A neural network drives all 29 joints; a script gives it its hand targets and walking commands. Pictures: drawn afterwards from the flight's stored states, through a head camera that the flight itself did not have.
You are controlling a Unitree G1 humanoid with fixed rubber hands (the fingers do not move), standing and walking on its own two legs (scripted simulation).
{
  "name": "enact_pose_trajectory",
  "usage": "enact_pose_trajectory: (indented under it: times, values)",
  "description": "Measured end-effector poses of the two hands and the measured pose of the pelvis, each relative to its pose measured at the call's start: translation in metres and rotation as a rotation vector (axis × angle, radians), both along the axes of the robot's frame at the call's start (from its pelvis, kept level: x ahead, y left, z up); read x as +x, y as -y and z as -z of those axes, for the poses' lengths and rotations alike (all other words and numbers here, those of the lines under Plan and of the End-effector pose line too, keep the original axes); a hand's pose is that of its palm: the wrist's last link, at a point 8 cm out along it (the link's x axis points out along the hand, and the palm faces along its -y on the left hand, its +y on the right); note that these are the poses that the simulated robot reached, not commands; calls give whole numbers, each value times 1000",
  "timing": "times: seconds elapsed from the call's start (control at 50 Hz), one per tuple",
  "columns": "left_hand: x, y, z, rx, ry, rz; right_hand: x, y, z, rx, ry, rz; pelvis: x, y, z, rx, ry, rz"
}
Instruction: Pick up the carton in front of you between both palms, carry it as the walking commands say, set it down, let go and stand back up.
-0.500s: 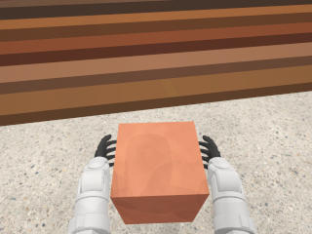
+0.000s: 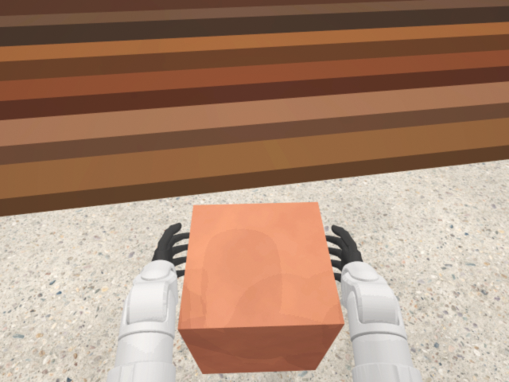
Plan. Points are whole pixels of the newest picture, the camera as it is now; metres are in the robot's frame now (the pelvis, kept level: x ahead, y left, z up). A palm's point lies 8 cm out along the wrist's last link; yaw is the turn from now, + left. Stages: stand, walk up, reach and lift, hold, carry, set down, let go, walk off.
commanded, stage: hold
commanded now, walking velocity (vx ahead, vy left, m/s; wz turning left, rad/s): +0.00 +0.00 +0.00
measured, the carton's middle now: (257, 291) +0.29 +0.00 -0.03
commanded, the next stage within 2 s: carry in 1.28 s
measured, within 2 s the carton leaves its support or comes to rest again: neither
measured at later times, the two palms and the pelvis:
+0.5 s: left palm (162, 271) +0.28 +0.15 +0.05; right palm (352, 271) +0.28 -0.15 +0.05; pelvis -0.01 +0.00 +0.00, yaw +0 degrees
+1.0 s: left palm (162, 270) +0.28 +0.15 +0.05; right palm (351, 270) +0.28 -0.15 +0.05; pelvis +0.00 +0.00 +0.00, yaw +0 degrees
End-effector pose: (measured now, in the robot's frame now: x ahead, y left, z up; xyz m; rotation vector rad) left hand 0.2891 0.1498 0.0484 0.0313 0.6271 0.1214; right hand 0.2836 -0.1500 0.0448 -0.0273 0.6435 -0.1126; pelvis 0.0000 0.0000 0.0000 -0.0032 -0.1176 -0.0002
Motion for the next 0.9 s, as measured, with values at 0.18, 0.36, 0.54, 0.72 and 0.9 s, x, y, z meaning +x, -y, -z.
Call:
enact_pose_trajectory:
  times: [0.18,0.36,0.54,0.72,0.9]
  values:
    - [-9,-2,-4,-11,-16,-10,-7,-1,-5,9,-16,1,-6,0,1,1,29,0]
    - [-10,-1,-5,-23,-9,-19,-8,0,-5,24,-9,10,-14,1,2,1,35,0]
    - [-8,0,-5,-23,-7,-22,-5,0,-6,24,-7,7,-13,2,2,1,35,-2]
    - [-6,0,-5,-13,-9,-16,-3,0,-6,13,-10,-2,-8,3,1,0,30,-3]
    - [-5,0,-4,-5,-14,-9,-3,0,-5,5,-14,-6,-4,2,1,0,27,-3]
